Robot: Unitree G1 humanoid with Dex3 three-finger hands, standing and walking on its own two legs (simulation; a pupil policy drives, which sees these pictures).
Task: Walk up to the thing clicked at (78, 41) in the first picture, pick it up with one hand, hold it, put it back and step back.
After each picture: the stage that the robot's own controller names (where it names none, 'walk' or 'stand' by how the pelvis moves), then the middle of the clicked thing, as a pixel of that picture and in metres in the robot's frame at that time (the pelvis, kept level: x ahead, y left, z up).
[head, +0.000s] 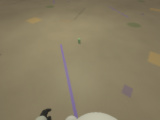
stand; (79, 40) +1.84 +0.36 -0.72
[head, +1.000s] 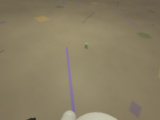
walk; (86, 45) +1.72 +0.15 -0.70
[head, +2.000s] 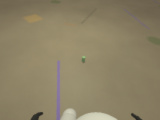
walk; (83, 58) +1.11 +0.10 -0.70
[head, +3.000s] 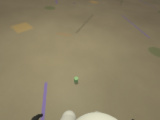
walk; (76, 79) +0.67 +0.15 -0.71
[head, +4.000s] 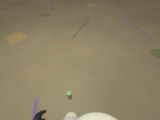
stand; (69, 94) +0.45 +0.25 -0.71
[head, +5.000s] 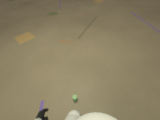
stand; (75, 98) +0.38 +0.21 -0.70
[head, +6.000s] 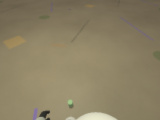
stand; (70, 103) +0.34 +0.22 -0.72
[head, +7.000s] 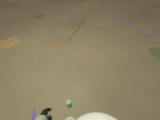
stand; (68, 102) +0.33 +0.24 -0.73
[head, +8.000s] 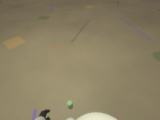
stand; (69, 104) +0.33 +0.23 -0.73
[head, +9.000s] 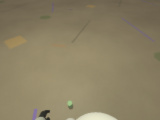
stand; (70, 104) +0.33 +0.23 -0.73
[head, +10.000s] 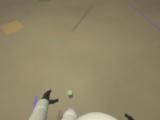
go down; (70, 93) +0.36 +0.21 -0.70
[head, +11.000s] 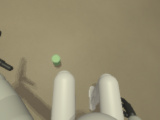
go down; (56, 60) +0.43 +0.25 -0.29
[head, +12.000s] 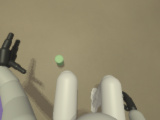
close in; (59, 60) +0.42 +0.24 -0.28
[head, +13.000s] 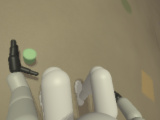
close in; (29, 56) +0.41 +0.28 -0.22
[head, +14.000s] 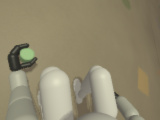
close; (26, 56) +0.40 +0.28 -0.22
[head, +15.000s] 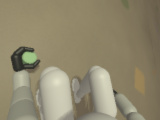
lift; (28, 59) +0.38 +0.26 -0.23
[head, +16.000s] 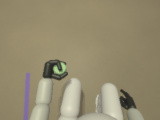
lift; (60, 71) +0.32 +0.22 -0.04
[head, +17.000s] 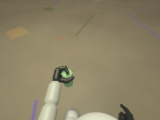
hold; (67, 78) +0.32 +0.17 +0.01
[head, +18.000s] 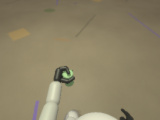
hold; (68, 78) +0.32 +0.16 +0.00
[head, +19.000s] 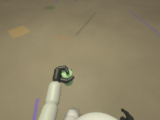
crouch; (67, 77) +0.32 +0.17 +0.00
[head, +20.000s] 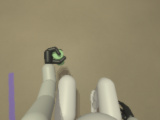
crouch; (59, 58) +0.43 +0.21 -0.10
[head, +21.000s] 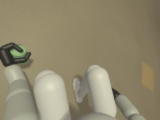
lower; (21, 55) +0.42 +0.28 -0.23
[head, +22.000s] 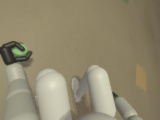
lower; (21, 53) +0.42 +0.28 -0.23
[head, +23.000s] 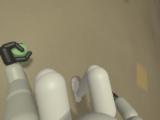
lower; (21, 54) +0.42 +0.28 -0.23
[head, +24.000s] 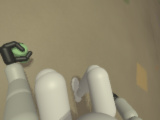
lower; (21, 54) +0.42 +0.28 -0.23
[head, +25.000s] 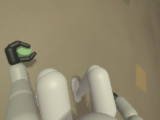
loosen; (24, 54) +0.42 +0.27 -0.23
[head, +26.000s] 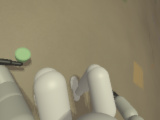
withdraw; (22, 55) +0.40 +0.27 -0.23
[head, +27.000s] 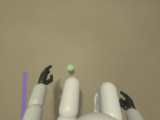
walk; (70, 68) +0.43 +0.20 -0.40
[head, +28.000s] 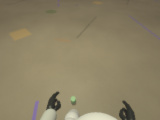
stand; (73, 99) +0.36 +0.17 -0.66
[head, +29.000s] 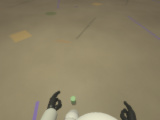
stand; (73, 99) +0.38 +0.18 -0.67
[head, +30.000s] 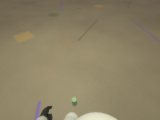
stand; (74, 100) +0.37 +0.17 -0.70
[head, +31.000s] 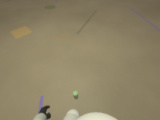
walk; (75, 94) +0.40 +0.17 -0.71
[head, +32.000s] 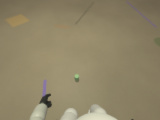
walk; (76, 77) +0.60 +0.14 -0.71
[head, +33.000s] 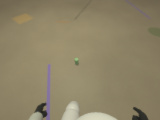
walk; (76, 61) +0.91 +0.27 -0.69
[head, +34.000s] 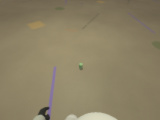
stand; (80, 66) +0.99 +0.18 -0.72
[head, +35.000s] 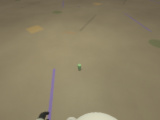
stand; (79, 66) +1.00 +0.22 -0.73
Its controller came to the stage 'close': yes
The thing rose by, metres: 0.71
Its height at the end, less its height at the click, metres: +0.00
